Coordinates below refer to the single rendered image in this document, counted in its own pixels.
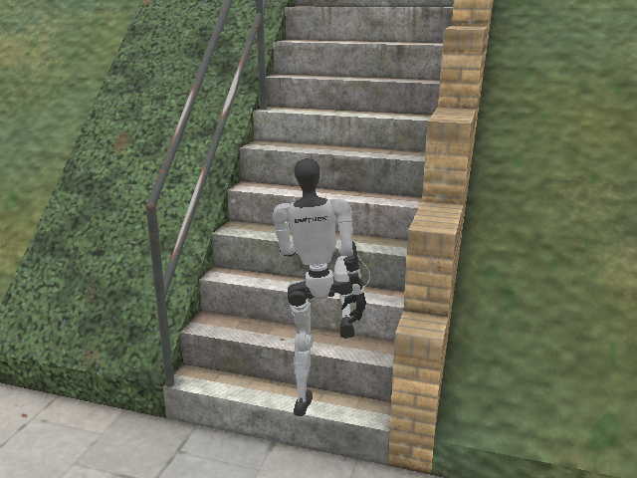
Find stairs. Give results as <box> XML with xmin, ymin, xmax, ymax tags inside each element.
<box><xmin>162</xmin><ymin>0</ymin><xmax>454</xmax><ymax>465</ymax></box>

